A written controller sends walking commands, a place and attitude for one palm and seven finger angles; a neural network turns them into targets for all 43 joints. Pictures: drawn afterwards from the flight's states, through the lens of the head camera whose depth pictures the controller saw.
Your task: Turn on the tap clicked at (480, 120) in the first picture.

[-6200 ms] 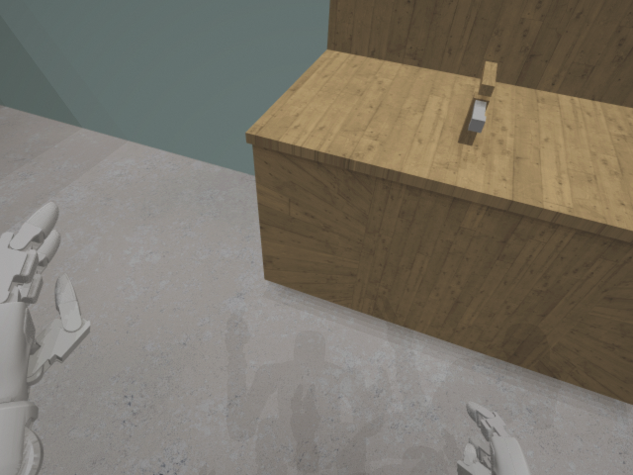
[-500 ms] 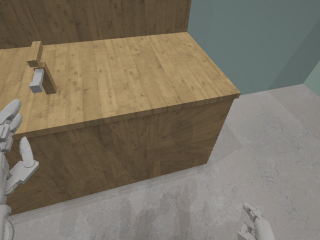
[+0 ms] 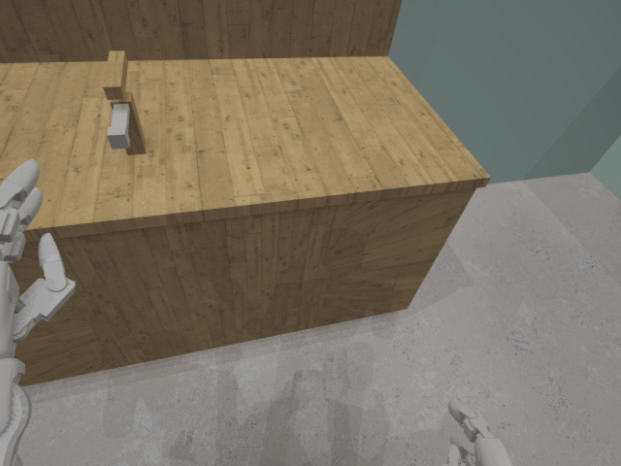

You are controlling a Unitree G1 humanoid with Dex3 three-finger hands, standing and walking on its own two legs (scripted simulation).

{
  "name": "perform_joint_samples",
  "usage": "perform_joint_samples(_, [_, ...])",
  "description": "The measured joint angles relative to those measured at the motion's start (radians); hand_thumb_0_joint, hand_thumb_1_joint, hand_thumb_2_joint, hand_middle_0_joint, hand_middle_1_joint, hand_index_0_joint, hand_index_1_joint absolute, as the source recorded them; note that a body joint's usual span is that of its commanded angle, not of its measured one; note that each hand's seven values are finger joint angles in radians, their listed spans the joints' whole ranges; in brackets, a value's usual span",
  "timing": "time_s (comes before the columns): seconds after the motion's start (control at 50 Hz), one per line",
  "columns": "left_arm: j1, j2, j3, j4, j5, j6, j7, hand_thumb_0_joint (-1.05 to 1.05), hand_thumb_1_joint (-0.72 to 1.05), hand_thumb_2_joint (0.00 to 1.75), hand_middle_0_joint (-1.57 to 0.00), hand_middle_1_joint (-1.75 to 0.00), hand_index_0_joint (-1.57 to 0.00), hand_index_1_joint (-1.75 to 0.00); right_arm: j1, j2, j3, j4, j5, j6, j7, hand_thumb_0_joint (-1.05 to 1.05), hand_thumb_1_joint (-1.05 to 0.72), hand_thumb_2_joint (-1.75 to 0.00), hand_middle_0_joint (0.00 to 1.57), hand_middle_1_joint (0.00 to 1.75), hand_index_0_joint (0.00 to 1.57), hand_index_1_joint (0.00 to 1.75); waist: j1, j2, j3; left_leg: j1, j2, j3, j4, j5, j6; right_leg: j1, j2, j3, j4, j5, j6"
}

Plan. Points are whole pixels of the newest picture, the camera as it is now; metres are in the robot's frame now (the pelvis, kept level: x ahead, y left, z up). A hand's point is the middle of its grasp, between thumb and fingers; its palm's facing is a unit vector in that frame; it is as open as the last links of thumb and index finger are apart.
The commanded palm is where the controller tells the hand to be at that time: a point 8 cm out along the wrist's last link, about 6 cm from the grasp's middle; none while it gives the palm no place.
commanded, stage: shuffle to correct the standing spot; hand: left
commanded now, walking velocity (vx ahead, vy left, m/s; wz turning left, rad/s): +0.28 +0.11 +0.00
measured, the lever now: (118, 137) +0.57 +0.40 +0.06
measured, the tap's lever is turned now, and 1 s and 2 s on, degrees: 0 0 0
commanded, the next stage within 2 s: come to a stop and stand still in 1.16 s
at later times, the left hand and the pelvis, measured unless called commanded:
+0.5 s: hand (58, 214) +0.29 +0.30 +0.19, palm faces +0.34 -0.86 -0.37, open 7.4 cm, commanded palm +0.22 +0.35 +0.18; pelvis +0.06 +0.07 +0.00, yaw +0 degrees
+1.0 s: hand (56, 147) +0.39 +0.36 +0.18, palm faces +0.46 -0.80 -0.38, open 7.4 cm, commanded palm +0.31 +0.38 +0.18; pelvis +0.16 +0.10 -0.03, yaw +1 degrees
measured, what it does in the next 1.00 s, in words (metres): walks ahead: right foot, then left foot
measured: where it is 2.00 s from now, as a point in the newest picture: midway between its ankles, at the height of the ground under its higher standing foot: (256, 460)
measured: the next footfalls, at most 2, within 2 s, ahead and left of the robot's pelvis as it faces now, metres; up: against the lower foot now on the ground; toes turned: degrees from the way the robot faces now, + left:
right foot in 0.62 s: +0.14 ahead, -0.03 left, +0.00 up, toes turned -6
left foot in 0.88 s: +0.28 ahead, +0.24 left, +0.00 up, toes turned +6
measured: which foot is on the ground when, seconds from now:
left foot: down 0.00-0.64, up 0.66-0.86, down 0.88-1.00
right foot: down 0.00-0.24, up 0.26-0.60, down 0.62-0.90, up 0.92-1.00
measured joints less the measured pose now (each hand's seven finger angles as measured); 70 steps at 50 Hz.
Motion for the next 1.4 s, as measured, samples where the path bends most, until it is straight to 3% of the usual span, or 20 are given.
perform_joint_samples(0.12, [0.031,-0.022,-0.022,-0.059,0.008,-0.03,-0.012,0.01,0.89,0.9,-0.2,-0.3,-0.21,-0.3,-0.014,-0.011,-0.017,-0.014,-0.01,0.008,0.021,0.01,-0.9,-0.9,0.21,0.3,0.2,0.3,-0.025,0.034,-0.043,-0.048,-0.018,-0.017,0.125,-0.178,0.002,0.0,-0.006,0.001,0.026,-0.032,-0.027])
perform_joint_samples(0.2, [0.059,-0.009,-0.03,-0.106,0.005,-0.039,-0.019,0.01,0.89,0.9,-0.21,-0.3,-0.21,-0.3,-0.036,-0.015,-0.025,-0.002,-0.006,0.029,0.026,0.01,-0.91,-0.9,0.21,0.3,0.2,0.3,0.0,-0.005,-0.059,-0.145,-0.013,-0.007,0.386,-0.239,-0.03,-0.049,-0.034,0.021,0.089,0.003,-0.041])
perform_joint_samples(0.26, [0.027,-0.01,-0.003,-0.125,-0.003,-0.043,-0.008,0.01,0.89,0.9,-0.21,-0.3,-0.21,-0.3,-0.053,-0.035,-0.027,-0.015,-0.004,0.02,0.018,0.01,-0.91,-0.9,0.21,0.3,0.2,0.3,0.006,-0.003,-0.045,-0.094,0.015,-0.049,0.225,-0.187,-0.028,-0.133,-0.042,0.032,0.284,-0.144,-0.029])
perform_joint_samples(0.32, [-0.019,-0.008,0.028,-0.073,0.004,-0.044,0.005,0.01,0.89,0.9,-0.21,-0.3,-0.21,-0.3,-0.085,0.007,-0.038,0.015,0.001,0.004,0.016,0.01,-0.91,-0.9,0.21,0.3,0.2,0.3,0.002,-0.027,0.008,-0.069,-0.015,-0.009,0.249,-0.166,0.002,-0.219,-0.03,0.081,0.566,-0.164,-0.017])
perform_joint_samples(0.38, [-0.007,0.001,0.033,-0.071,0.0,-0.023,0.0,0.01,0.89,0.9,-0.2,-0.3,-0.21,-0.3,-0.054,0.049,-0.022,0.023,0.0,-0.006,0.033,0.01,-0.91,-0.9,0.2,0.3,0.2,0.3,-0.035,-0.03,-0.003,-0.029,-0.027,-0.021,0.167,-0.147,0.012,-0.277,-0.016,0.047,0.67,-0.122,-0.004])
perform_joint_samples(0.48, [0.077,0.006,0.012,-0.188,0.002,-0.041,-0.009,0.01,0.89,0.9,-0.2,-0.3,-0.21,-0.3,0.005,0.055,0.0,0.016,-0.002,-0.019,0.052,0.01,-0.91,-0.9,0.21,0.3,0.2,0.3,-0.057,-0.001,-0.017,0.019,-0.016,-0.043,0.039,-0.102,0.013,-0.272,-0.019,-0.034,0.474,-0.012,-0.004])
perform_joint_samples(0.58, [0.18,0.075,0.05,-0.205,-0.005,-0.057,-0.007,0.01,0.89,0.9,-0.21,-0.3,-0.21,-0.3,0.027,0.027,-0.008,-0.002,0.0,0.011,0.032,0.01,-0.9,-0.9,0.21,0.3,0.21,0.3,-0.059,0.037,-0.036,0.027,-0.014,-0.034,0.058,-0.149,0.011,-0.136,-0.003,-0.087,0.161,0.025,-0.01])
perform_joint_samples(0.64, [0.156,0.109,0.07,-0.153,-0.008,-0.046,-0.003,0.01,0.89,0.9,-0.21,-0.3,-0.21,-0.3,0.015,-0.003,-0.024,-0.003,0.006,0.036,0.019,0.01,-0.9,-0.9,0.21,0.3,0.21,0.3,-0.057,0.063,-0.049,-0.072,-0.012,-0.033,0.278,-0.219,-0.013,-0.049,0.011,-0.104,0.054,0.014,-0.049])
perform_joint_samples(0.7, [0.094,0.066,0.061,-0.105,-0.022,-0.036,0.0,0.01,0.89,0.9,-0.21,-0.3,-0.21,-0.3,-0.042,-0.031,-0.046,0.04,0.007,0.061,0.021,0.01,-0.91,-0.9,0.21,0.3,0.2,0.3,-0.042,0.078,-0.013,-0.239,0.011,-0.047,0.667,-0.261,-0.051,-0.036,0.015,-0.113,0.116,-0.029,-0.054])
perform_joint_samples(0.74, [0.084,0.026,0.055,-0.107,-0.024,-0.029,0.005,0.01,0.89,0.9,-0.21,-0.3,-0.21,-0.3,-0.059,-0.039,-0.05,0.046,0.008,0.069,0.028,0.01,-0.91,-0.9,0.21,0.3,0.2,0.3,-0.024,0.052,0.001,-0.305,0.042,-0.048,0.722,-0.248,-0.059,-0.011,0.003,-0.098,0.117,-0.035,-0.042])
perform_joint_samples(0.8, [0.09,-0.025,0.026,-0.146,-0.017,-0.03,0.014,0.01,0.89,0.9,-0.21,-0.3,-0.21,-0.3,-0.07,-0.043,-0.048,0.031,0.002,0.068,0.022,0.01,-0.91,-0.9,0.2,0.3,0.2,0.3,-0.014,0.01,0.017,-0.311,0.107,-0.039,0.52,-0.151,-0.056,0.026,-0.023,-0.081,0.115,-0.054,-0.026])
perform_joint_samples(0.88, [0.076,-0.036,-0.018,-0.216,-0.01,-0.033,0.016,0.01,0.89,0.9,-0.21,-0.3,-0.21,-0.3,-0.068,-0.055,-0.055,-0.003,-0.002,0.037,-0.003,0.01,-0.91,-0.9,0.2,0.3,0.2,0.3,-0.012,-0.005,0.028,-0.179,0.118,-0.011,0.202,-0.026,-0.06,0.05,-0.063,-0.074,0.213,-0.144,0.01])
perform_joint_samples(0.94, [0.017,0.023,0.026,-0.196,-0.008,-0.052,0.023,0.01,0.88,0.9,-0.21,-0.3,-0.21,-0.3,-0.118,-0.012,-0.065,-0.005,0.001,0.031,-0.022,0.01,-0.91,-0.9,0.2,0.3,0.2,0.3,-0.014,-0.028,0.053,-0.174,0.093,0.015,0.259,-0.061,-0.08,-0.036,-0.064,0.013,0.465,-0.229,0.004])
perform_joint_samples(1.0, [-0.031,0.078,0.079,-0.137,-0.01,-0.041,0.017,0.01,0.88,0.9,-0.21,-0.3,-0.21,-0.3,-0.145,0.045,-0.043,-0.009,0.003,0.035,-0.013,0.01,-0.91,-0.9,0.2,0.3,0.2,0.3,-0.033,-0.022,0.051,-0.168,0.087,0.004,0.235,-0.055,-0.071,-0.132,-0.036,0.025,0.605,-0.241,0.005])
perform_joint_samples(1.12, [0.071,0.047,0.083,-0.161,-0.023,-0.024,0.013,0.01,0.89,0.9,-0.2,-0.3,-0.21,-0.3,-0.09,0.075,0.006,-0.033,0.01,0.022,0.026,0.01,-0.91,-0.9,0.21,0.3,0.2,0.3,-0.024,0.039,0.003,-0.159,0.104,0.001,0.205,-0.069,-0.082,-0.081,-0.044,-0.03,0.221,-0.116,0.005])
perform_joint_samples(1.18, [0.12,0.014,0.03,-0.162,-0.012,-0.01,0.006,0.01,0.89,0.9,-0.21,-0.3,-0.21,-0.3,-0.058,0.053,0.01,-0.003,0.009,0.043,0.019,0.01,-0.9,-0.9,0.21,0.3,0.2,0.3,-0.019,0.073,-0.015,-0.213,0.101,-0.02,0.399,-0.23,-0.077,-0.053,-0.037,-0.056,0.193,-0.061,-0.019])
perform_joint_samples(1.26, [0.118,-0.032,-0.012,-0.118,-0.003,0.008,0.016,0.01,0.88,0.9,-0.21,-0.3,-0.21,-0.3,-0.033,0.013,0.007,0.07,0.011,0.071,0.005,0.01,-0.91,-0.9,0.21,0.3,0.2,0.3,0.01,0.04,-0.031,-0.28,0.075,0.007,0.618,-0.242,-0.086,0.009,-0.062,-0.05,0.111,-0.045,-0.018])
perform_joint_samples(1.32, [0.101,-0.041,-0.004,-0.087,0.0,0.008,0.038,0.01,0.88,0.9,-0.21,-0.3,-0.21,-0.3,-0.035,-0.013,-0.004,0.079,0.003,0.072,-0.007,0.01,-0.91,-0.9,0.21,0.3,0.2,0.3,0.011,0.014,-0.019,-0.23,0.084,0.038,0.411,-0.181,-0.076,0.04,-0.075,-0.037,0.07,-0.035,-0.006])
perform_joint_samples(1.38, [0.069,-0.044,-0.008,-0.098,-0.006,0.011,0.052,0.01,0.89,0.9,-0.21,-0.3,-0.21,-0.3,-0.045,-0.049,-0.028,0.058,0.0,0.048,-0.017,0.01,-0.91,-0.9,0.21,0.3,0.2,0.3,-0.005,0.032,0.002,-0.111,0.083,0.043,0.139,0.025,-0.065,0.055,-0.065,-0.042,0.116,-0.078,0.013])
perform_joint_samples(1.4, [0.055,-0.037,-0.008,-0.108,-0.009,0.013,0.054,0.01,0.89,0.9,-0.21,-0.3,-0.21,-0.3,-0.059,-0.049,-0.041,0.055,0.002,0.042,-0.019,0.01,-0.91,-0.9,0.21,0.3,0.2,0.3,-0.012,0.028,0.01,-0.09,0.08,0.046,0.127,-0.01,-0.059,0.045,-0.068,-0.036,0.163,-0.102,0.019])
